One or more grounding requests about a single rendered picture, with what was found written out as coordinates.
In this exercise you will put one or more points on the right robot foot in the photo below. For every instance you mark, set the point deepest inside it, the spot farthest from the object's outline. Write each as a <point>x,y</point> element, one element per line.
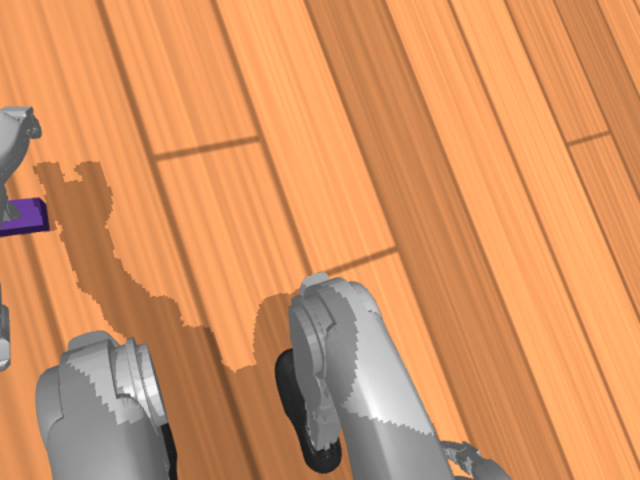
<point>322,461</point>

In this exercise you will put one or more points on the left robot foot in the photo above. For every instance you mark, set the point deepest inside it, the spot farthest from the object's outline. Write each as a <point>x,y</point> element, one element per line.
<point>171,450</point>

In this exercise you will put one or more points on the left robot hand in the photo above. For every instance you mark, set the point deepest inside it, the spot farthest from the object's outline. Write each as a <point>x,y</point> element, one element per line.
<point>17,126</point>

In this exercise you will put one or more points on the small box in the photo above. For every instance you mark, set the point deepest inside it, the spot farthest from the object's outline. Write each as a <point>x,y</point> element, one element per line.
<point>34,218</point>

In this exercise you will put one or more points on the right robot hand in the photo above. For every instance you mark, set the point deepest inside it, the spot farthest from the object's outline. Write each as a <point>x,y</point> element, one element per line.
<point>470,461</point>

